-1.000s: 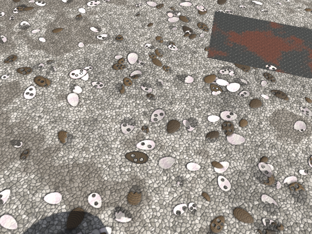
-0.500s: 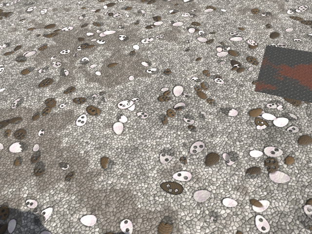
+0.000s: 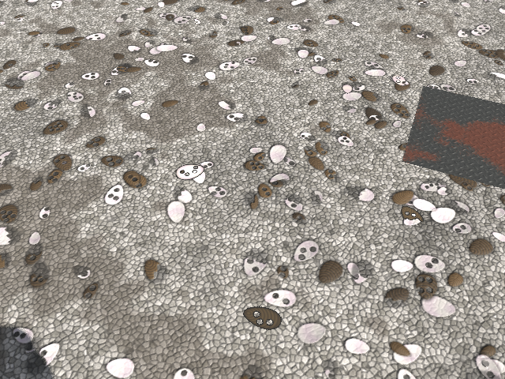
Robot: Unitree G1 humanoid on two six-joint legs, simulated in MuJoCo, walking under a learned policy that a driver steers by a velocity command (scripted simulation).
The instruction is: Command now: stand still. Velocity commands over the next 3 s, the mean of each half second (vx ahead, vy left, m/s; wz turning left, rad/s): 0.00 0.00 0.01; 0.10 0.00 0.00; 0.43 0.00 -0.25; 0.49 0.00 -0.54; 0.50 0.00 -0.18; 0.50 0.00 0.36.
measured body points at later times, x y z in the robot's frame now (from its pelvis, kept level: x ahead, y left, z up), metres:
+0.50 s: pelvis +0.00 +0.00 +0.00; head +0.01 -0.01 +0.45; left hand +0.04 +0.24 -0.15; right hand +0.03 -0.24 -0.16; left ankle -0.01 +0.14 -0.73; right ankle -0.03 -0.11 -0.73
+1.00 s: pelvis +0.04 +0.02 +0.00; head +0.04 +0.03 +0.45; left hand -0.01 +0.27 -0.15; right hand +0.10 -0.23 -0.13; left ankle +0.06 +0.13 -0.71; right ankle -0.03 -0.11 -0.73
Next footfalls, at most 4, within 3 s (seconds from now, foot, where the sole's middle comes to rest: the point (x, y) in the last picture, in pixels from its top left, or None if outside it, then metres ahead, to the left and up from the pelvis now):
1.06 left None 0.12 0.14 -0.77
1.56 right None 0.45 -0.09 -0.77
2.02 left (262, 292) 0.77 0.00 -0.77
2.52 right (375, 266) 0.86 -0.35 -0.77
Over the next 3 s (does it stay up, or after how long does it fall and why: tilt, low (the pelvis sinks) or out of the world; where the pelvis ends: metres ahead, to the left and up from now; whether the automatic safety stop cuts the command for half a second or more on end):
stays up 1.00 -0.29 0.00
